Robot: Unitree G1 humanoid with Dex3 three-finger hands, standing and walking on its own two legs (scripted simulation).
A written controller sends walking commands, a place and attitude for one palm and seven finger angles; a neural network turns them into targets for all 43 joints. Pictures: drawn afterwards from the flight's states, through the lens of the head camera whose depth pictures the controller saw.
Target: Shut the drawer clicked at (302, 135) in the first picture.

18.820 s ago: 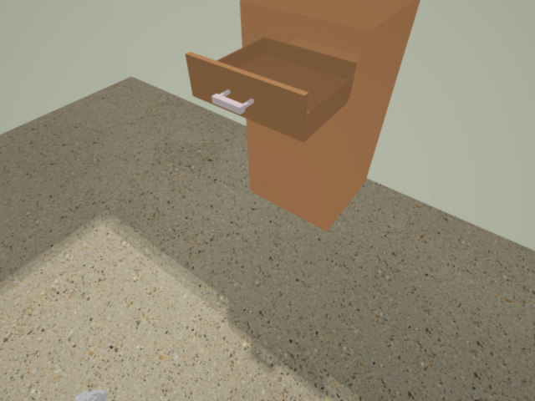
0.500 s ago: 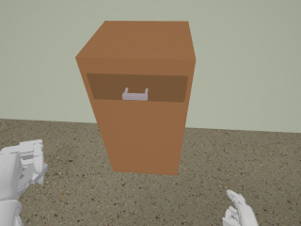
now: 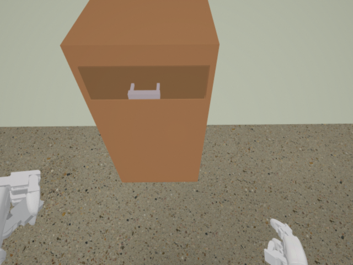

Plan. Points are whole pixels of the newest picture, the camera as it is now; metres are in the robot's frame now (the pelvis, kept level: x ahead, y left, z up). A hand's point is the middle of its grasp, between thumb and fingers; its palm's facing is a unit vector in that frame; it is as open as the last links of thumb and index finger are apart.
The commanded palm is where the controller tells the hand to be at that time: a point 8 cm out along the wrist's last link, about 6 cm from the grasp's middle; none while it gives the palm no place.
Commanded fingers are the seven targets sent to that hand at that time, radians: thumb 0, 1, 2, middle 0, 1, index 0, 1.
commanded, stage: step back with the hand held close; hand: left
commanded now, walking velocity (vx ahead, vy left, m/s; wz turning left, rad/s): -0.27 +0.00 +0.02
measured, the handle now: (144, 90) +0.64 +0.15 +0.00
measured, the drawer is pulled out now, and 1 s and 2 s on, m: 0.00 0.00 0.00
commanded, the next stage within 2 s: stop stepping back and stand still in 0.96 s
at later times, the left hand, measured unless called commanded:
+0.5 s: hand out of the picture +0.10 +0.25 +0.15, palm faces +0.38 -0.79 -0.48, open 3.3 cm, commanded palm +0.03 +0.29 +0.17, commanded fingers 0.00 0.90 0.90 -1.40 -1.60 -1.40 -1.60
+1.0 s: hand out of the picture -0.02 +0.30 +0.18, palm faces +0.49 -0.77 -0.42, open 3.3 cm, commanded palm -0.10 +0.32 +0.17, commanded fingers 0.00 0.90 0.90 -1.40 -1.60 -1.40 -1.60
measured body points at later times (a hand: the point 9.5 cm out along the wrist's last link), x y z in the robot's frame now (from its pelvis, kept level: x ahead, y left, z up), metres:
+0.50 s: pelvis -0.08 +0.00 -0.02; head -0.07 +0.02 +0.43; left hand +0.08 +0.29 +0.18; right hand +0.09 -0.24 -0.09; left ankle +0.02 +0.08 -0.74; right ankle -0.01 -0.13 -0.74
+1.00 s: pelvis -0.19 +0.03 -0.01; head -0.18 +0.07 +0.43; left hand -0.05 +0.34 +0.20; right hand +0.03 -0.18 -0.06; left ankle +0.01 +0.10 -0.74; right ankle -0.25 -0.14 -0.68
